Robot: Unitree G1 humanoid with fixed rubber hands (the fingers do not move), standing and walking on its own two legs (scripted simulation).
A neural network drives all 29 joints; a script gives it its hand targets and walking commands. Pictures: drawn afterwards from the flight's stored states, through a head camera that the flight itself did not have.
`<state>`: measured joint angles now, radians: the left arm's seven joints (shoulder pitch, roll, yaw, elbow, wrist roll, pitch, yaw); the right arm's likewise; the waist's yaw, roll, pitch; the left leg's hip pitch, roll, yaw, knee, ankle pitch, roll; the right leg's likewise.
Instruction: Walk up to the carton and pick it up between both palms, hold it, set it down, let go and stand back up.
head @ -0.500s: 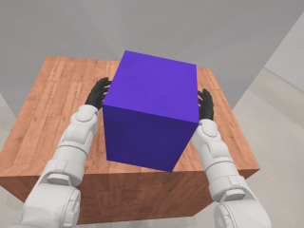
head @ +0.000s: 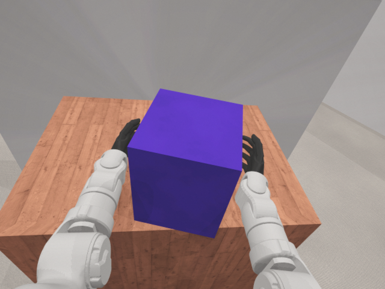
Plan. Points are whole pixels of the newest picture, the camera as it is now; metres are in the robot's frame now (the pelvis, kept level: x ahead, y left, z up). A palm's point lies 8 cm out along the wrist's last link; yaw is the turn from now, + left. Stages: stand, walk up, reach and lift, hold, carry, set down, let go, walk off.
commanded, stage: reach and lift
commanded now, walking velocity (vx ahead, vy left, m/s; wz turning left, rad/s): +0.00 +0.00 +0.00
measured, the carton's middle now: (187, 163) +0.40 +0.00 +0.06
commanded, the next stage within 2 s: none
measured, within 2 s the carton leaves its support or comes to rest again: leaves its support in 0.82 s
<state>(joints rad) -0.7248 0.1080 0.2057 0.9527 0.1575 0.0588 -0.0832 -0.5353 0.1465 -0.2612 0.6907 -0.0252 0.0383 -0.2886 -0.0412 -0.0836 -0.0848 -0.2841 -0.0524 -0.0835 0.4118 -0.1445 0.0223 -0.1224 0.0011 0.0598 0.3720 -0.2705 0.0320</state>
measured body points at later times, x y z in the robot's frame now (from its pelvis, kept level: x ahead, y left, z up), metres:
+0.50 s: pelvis +0.00 +0.00 +0.00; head -0.02 +0.04 +0.45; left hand +0.41 +0.15 +0.09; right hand +0.37 -0.14 +0.11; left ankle +0.04 +0.10 -0.74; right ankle -0.05 -0.14 -0.74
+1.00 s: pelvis +0.00 +0.00 +0.00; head -0.02 +0.04 +0.45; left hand +0.42 +0.15 +0.11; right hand +0.37 -0.14 +0.12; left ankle +0.04 +0.10 -0.74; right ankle -0.05 -0.14 -0.74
